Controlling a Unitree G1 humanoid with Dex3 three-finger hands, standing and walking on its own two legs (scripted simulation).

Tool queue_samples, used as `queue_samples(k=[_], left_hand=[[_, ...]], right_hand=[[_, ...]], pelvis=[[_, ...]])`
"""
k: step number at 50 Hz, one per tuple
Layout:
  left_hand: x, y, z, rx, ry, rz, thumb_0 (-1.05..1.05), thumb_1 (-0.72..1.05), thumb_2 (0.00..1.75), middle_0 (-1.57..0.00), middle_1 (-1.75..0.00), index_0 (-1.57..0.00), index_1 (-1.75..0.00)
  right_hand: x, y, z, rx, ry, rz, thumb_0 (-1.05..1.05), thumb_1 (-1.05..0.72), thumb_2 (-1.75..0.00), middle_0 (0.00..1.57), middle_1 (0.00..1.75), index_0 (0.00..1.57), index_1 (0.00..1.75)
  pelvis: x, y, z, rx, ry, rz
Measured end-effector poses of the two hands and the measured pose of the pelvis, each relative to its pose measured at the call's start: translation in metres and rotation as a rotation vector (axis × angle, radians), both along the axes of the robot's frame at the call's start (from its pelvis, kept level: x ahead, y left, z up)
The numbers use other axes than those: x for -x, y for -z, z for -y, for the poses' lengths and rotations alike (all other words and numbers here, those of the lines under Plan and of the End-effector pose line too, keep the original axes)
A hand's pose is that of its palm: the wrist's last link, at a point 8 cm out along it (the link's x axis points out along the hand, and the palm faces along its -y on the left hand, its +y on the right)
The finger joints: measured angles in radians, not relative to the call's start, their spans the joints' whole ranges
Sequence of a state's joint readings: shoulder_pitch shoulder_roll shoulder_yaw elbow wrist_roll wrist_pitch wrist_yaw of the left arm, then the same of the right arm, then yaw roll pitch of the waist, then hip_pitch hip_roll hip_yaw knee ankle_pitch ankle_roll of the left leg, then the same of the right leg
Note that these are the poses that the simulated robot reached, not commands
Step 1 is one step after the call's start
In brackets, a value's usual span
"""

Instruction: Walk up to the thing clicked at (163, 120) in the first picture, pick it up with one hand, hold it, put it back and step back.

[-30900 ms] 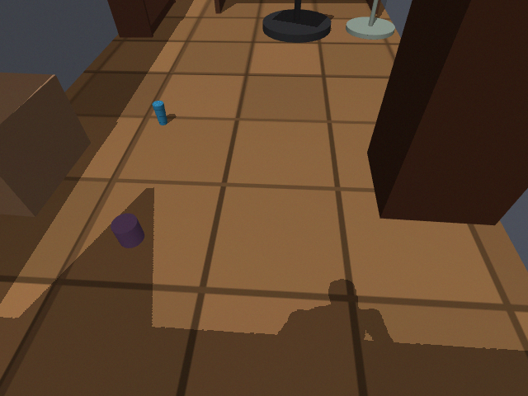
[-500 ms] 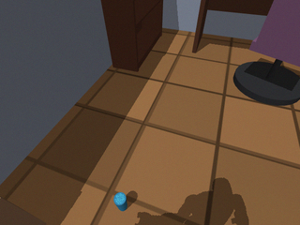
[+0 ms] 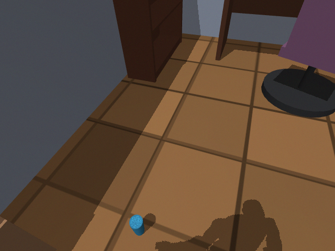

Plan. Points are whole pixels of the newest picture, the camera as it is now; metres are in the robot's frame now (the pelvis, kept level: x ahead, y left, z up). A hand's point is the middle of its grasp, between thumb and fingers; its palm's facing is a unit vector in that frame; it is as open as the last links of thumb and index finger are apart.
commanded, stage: stand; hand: left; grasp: from the side
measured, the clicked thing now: (137, 226) +0.41 +0.21 -0.71
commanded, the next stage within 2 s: step back in 1.24 s
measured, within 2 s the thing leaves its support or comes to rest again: neither
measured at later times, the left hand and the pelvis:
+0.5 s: hand out of the picture +0.09 +0.24 -0.16, palm faces -0.02 -0.94 -0.34, open 7.4 cm; pelvis +0.01 +0.00 +0.00, yaw -1 degrees
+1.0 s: hand out of the picture +0.11 +0.24 -0.15, palm faces -0.02 -0.94 -0.34, open 7.4 cm; pelvis +0.03 +0.00 +0.00, yaw -1 degrees
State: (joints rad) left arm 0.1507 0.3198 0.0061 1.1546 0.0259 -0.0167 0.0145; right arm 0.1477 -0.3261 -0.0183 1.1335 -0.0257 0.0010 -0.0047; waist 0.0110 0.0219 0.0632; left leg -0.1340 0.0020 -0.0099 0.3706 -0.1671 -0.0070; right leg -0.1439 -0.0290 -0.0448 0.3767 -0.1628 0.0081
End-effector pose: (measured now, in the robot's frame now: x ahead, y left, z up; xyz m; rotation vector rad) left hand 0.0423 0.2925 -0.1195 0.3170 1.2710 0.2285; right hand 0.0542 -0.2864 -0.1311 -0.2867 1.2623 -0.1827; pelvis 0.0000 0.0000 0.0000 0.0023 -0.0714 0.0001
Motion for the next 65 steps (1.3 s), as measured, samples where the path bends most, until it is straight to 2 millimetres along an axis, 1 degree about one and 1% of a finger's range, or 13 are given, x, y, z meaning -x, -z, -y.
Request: queue_samples(k=[6, 13, 27, 38, 51, 57, 62, 65], left_hand=[[-0.006, 0.001, 0.003, 0.007, 0.003, 0.000, 0.00, 0.90, 0.90, -0.21, -0.30, -0.20, -0.30], [-0.018, 0.001, 0.005, 0.015, 0.012, 0.010, 0.00, 0.90, 0.90, -0.21, -0.30, -0.20, -0.30], [-0.040, -0.001, 0.005, 0.019, 0.024, 0.028, 0.00, 0.90, 0.90, -0.21, -0.30, -0.20, -0.30], [-0.049, -0.003, 0.002, 0.013, 0.020, 0.016, 0.00, 0.90, 0.90, -0.21, -0.30, -0.20, -0.30], [-0.063, -0.004, 0.005, 0.016, 0.026, 0.035, 0.00, 0.90, 0.90, -0.21, -0.30, -0.20, -0.30], [-0.068, -0.004, 0.006, 0.016, 0.032, 0.046, 0.00, 0.90, 0.90, -0.21, -0.30, -0.20, -0.30], [-0.069, -0.004, 0.006, 0.016, 0.034, 0.047, 0.00, 0.90, 0.90, -0.21, -0.30, -0.20, -0.30], [-0.068, -0.002, 0.002, 0.013, 0.017, 0.054, 0.00, 0.90, 0.90, -0.21, -0.30, -0.20, -0.30]], right_hand=[[0.003, -0.001, 0.004, 0.006, 0.005, -0.014, 0.00, -0.91, -0.90, 0.20, 0.30, 0.20, 0.30], [0.002, -0.002, 0.005, 0.008, 0.009, -0.021, 0.00, -0.91, -0.90, 0.20, 0.30, 0.20, 0.30], [-0.014, -0.005, 0.005, 0.013, 0.010, -0.008, 0.00, -0.91, -0.90, 0.20, 0.30, 0.20, 0.30], [-0.028, -0.006, 0.006, 0.015, 0.006, -0.004, 0.00, -0.91, -0.90, 0.20, 0.30, 0.20, 0.30], [-0.045, -0.009, 0.009, 0.020, 0.003, 0.019, 0.00, -0.91, -0.90, 0.20, 0.30, 0.20, 0.30], [-0.048, -0.010, 0.011, 0.024, 0.006, 0.029, 0.00, -0.91, -0.90, 0.20, 0.30, 0.20, 0.30], [-0.046, -0.011, 0.012, 0.025, 0.008, 0.025, 0.00, -0.91, -0.90, 0.20, 0.30, 0.20, 0.30], [-0.045, -0.010, 0.015, 0.025, 0.018, 0.021, 0.00, -0.91, -0.90, 0.20, 0.30, 0.20, 0.30]], pelvis=[[-0.002, -0.001, 0.002, 0.001, 0.002, -0.003], [-0.005, -0.001, 0.003, 0.002, 0.005, -0.009], [-0.016, -0.003, 0.001, 0.002, 0.009, -0.019], [-0.026, -0.003, 0.001, 0.000, 0.012, -0.028], [-0.034, -0.004, 0.003, 0.001, 0.013, -0.031], [-0.035, -0.004, 0.004, 0.002, 0.014, -0.030], [-0.035, -0.004, 0.004, 0.002, 0.015, -0.031], [-0.029, -0.001, 0.004, 0.007, 0.014, -0.039]])
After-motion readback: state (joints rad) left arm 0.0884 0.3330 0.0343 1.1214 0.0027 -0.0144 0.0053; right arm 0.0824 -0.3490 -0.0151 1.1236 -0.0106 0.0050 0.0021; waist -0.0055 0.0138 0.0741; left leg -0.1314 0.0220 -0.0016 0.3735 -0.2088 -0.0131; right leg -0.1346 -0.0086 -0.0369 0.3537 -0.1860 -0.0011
